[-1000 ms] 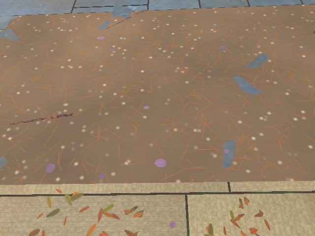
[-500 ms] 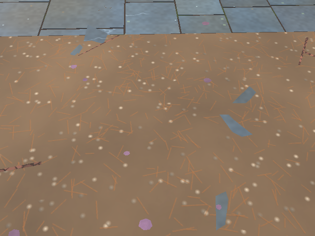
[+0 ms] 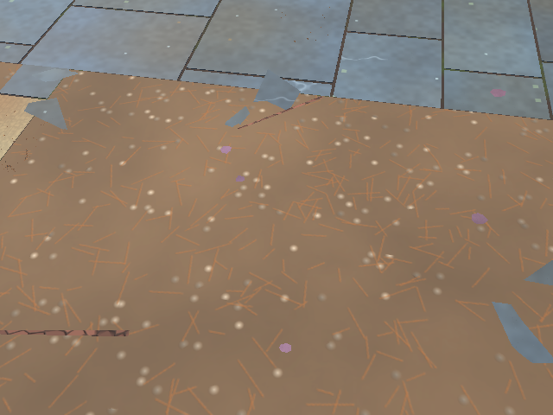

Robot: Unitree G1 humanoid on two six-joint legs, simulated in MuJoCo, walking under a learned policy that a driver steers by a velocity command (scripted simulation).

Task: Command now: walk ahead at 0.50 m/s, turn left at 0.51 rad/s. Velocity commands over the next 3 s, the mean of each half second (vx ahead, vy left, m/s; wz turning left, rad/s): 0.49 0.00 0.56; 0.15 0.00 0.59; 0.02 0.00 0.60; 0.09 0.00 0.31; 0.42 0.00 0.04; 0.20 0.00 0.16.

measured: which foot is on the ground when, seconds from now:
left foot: up 0.00-0.22, down 0.24-0.76, up 0.78-1.00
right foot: down 0.00-0.24, up 0.26-0.74, down 0.76-1.00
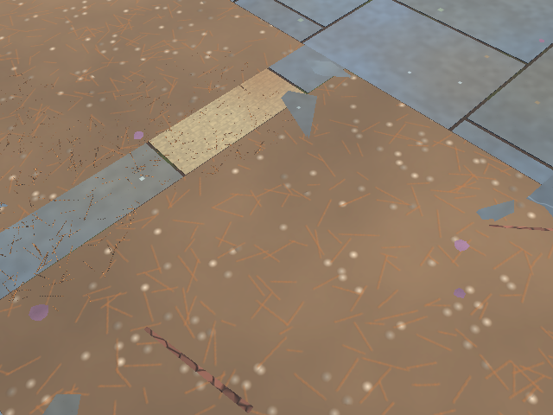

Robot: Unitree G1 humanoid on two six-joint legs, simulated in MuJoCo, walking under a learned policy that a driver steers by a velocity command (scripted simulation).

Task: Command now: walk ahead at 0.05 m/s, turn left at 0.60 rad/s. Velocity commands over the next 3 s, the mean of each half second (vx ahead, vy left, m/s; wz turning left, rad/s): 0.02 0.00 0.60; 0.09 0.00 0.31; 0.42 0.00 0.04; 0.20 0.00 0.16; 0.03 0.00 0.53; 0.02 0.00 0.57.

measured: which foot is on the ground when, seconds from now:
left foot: up 0.00-0.18, down 0.20-0.68, up 0.70-1.00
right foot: down 0.00-0.20, up 0.22-0.66, down 0.68-1.00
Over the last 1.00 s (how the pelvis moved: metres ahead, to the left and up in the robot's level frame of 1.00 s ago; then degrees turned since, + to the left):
0.41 0.08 -0.01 37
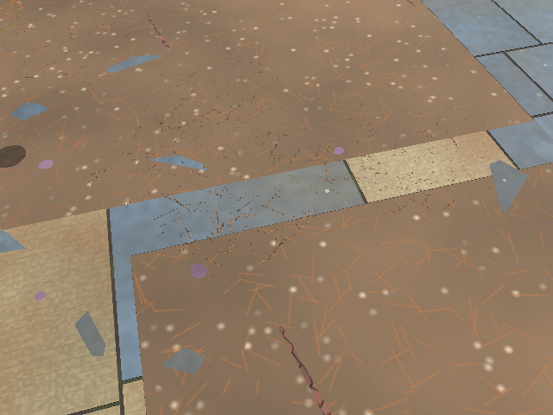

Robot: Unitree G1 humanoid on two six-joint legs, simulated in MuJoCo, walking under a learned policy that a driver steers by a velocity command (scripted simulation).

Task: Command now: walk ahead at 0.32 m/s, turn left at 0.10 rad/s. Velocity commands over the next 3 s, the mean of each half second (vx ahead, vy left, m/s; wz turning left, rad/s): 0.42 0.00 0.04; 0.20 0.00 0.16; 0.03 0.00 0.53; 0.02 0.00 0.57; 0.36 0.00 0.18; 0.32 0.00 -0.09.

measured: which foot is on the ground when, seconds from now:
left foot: up 0.00-0.06, down 0.08-0.52, up 0.54-1.00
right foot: down 0.00-0.08, up 0.10-0.50, down 0.52-1.00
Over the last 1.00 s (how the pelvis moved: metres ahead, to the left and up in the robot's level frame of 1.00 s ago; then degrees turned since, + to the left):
0.02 0.02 0.01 25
